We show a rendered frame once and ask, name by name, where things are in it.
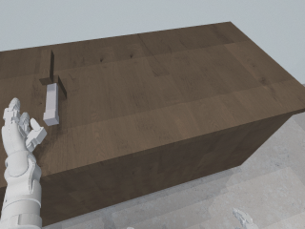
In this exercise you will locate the left robot hand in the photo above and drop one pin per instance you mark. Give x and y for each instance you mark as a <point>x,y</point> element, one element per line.
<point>17,136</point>

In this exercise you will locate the tap lever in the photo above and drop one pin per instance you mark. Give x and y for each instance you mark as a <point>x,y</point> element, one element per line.
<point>51,116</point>

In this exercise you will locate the right robot hand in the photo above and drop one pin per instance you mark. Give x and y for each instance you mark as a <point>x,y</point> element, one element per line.
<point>245,220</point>

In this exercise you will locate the left robot forearm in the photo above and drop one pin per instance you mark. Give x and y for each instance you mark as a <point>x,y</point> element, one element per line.
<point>22,201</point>

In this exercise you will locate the counter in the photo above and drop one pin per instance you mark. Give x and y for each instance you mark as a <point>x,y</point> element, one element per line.
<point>143,112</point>

